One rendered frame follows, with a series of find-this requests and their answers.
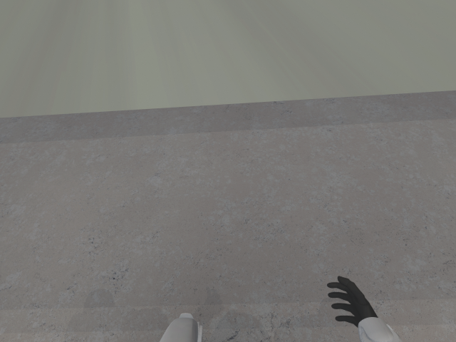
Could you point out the robot left thigh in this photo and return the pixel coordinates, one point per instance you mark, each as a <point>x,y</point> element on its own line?
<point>183,330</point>

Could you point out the left robot shin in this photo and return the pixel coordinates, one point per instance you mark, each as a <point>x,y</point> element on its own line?
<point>186,315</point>

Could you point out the robot right hand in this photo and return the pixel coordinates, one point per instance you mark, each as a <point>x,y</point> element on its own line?
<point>359,305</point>

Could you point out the right robot forearm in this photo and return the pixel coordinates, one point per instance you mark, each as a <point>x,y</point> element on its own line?
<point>374,329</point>

